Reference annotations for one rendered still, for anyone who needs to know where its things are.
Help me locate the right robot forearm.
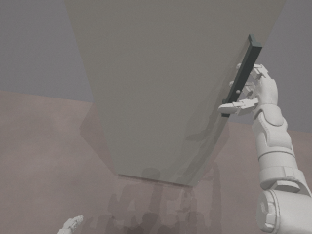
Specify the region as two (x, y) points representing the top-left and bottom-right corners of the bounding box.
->
(252, 104), (312, 198)

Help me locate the right robot hand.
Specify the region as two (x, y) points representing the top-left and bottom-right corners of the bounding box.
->
(217, 63), (278, 116)

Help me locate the fridge door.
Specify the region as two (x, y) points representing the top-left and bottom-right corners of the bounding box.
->
(64, 0), (285, 187)

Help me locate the right robot upper arm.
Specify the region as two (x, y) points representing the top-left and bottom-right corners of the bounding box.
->
(255, 189), (312, 234)

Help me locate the left robot hand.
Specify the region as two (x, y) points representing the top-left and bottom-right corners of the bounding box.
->
(57, 215), (84, 234)

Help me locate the handle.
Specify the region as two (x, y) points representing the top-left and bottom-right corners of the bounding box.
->
(221, 34), (262, 118)

